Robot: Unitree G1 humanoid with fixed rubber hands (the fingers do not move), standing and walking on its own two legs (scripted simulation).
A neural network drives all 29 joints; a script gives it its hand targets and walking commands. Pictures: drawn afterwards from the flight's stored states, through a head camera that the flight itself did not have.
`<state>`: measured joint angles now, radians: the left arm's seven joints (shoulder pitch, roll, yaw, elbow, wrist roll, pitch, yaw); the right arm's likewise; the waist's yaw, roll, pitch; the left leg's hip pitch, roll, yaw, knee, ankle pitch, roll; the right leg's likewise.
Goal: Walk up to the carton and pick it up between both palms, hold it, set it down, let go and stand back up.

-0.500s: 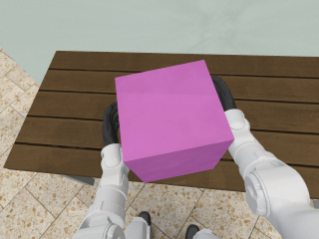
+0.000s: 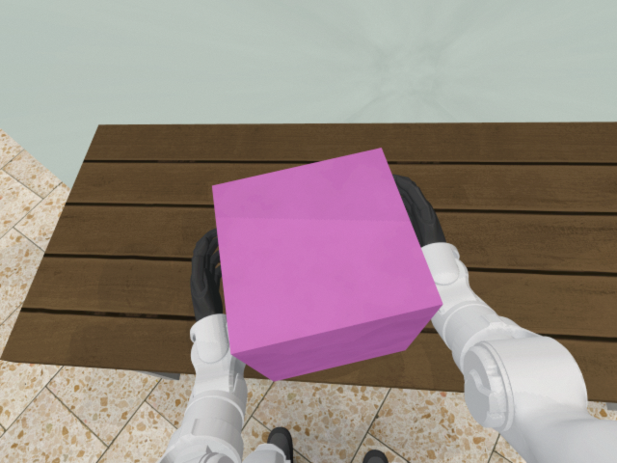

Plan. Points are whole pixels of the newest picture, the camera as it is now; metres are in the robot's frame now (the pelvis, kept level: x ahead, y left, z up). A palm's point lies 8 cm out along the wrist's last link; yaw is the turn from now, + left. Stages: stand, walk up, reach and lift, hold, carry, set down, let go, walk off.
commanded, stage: reach and lift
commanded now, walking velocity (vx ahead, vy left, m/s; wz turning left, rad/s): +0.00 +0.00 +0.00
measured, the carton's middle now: (321, 278) +0.35 +0.04 -0.04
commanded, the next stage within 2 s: none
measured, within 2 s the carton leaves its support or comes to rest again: leaves its support in 1.26 s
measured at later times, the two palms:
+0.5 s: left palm (209, 299) +0.31 +0.19 -0.03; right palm (424, 231) +0.42 -0.10 -0.02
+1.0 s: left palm (209, 303) +0.31 +0.19 -0.03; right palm (425, 234) +0.41 -0.10 -0.01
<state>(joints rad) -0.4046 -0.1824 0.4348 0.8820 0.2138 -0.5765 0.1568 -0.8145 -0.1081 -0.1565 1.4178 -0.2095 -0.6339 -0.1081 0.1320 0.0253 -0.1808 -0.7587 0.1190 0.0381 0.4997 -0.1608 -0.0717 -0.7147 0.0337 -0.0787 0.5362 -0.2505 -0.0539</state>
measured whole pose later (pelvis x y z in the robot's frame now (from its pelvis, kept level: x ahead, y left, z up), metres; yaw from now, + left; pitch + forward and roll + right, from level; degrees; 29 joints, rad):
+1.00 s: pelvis -0.01 +0.01 +0.00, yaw +0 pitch +29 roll -2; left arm -0.38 -0.19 0.34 0.79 0.17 -0.56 0.20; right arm -0.79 -0.15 -0.01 1.39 -0.09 -0.69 -0.13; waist 0.12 -0.01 -0.23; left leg -0.84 0.12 0.02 0.43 -0.10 -0.07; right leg -0.77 0.05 -0.09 0.42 -0.16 -0.05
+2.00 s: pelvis -0.01 +0.03 +0.02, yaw +3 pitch +2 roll -1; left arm -0.41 -0.09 0.19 0.31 0.19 0.28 0.11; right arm -0.59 -0.07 -0.06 0.69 0.08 0.10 -0.14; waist 0.00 -0.03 -0.06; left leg -0.26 0.07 0.02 0.34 -0.12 -0.04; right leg -0.17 0.00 -0.10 0.32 -0.18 -0.01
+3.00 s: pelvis -0.02 +0.05 +0.02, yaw +3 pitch -2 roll -1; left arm -0.50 -0.04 0.21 0.16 0.16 0.56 0.04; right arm -0.59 -0.04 -0.07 0.46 0.12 0.34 -0.21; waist -0.05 -0.02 -0.03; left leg -0.19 0.04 0.03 0.35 -0.13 -0.01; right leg -0.10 -0.03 -0.09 0.32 -0.18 0.02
